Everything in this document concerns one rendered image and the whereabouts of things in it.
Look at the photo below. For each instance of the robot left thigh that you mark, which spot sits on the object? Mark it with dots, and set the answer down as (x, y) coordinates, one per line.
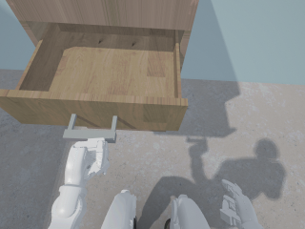
(121, 212)

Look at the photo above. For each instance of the drawer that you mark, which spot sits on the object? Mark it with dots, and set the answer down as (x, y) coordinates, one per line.
(97, 72)

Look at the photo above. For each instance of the robot left hand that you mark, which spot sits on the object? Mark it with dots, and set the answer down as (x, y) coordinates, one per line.
(94, 152)

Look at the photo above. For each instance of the handle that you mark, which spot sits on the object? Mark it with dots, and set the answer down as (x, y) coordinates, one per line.
(83, 135)

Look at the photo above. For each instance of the robot thigh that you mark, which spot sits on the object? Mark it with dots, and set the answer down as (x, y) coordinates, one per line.
(187, 214)
(121, 212)

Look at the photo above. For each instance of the robot right hand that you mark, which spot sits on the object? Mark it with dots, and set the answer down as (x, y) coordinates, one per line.
(241, 208)

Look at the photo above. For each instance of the robot right thigh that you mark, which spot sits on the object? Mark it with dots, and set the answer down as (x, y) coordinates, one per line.
(187, 214)

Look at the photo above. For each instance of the left robot forearm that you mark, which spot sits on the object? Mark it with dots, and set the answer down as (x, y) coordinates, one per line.
(69, 208)

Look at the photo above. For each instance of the cabinet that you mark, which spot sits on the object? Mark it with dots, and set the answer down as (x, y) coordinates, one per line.
(35, 15)

